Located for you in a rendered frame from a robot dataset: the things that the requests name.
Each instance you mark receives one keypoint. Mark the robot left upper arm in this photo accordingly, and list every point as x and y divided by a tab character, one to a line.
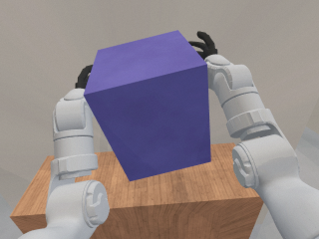
74	211

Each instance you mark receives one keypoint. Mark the robot right forearm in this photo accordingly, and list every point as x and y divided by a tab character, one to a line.
246	115

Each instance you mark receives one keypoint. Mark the robot right upper arm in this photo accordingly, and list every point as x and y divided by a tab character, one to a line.
268	165

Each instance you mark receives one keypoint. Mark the robot left hand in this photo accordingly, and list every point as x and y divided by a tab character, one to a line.
83	78

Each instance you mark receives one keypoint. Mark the robot left forearm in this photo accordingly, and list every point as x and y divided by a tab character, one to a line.
74	154

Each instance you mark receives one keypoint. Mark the pedestal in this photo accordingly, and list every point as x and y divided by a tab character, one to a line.
204	201

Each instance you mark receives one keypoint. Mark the robot right hand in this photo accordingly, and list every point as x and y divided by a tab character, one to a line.
208	46

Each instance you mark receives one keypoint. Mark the carton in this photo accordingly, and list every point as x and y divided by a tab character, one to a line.
150	98

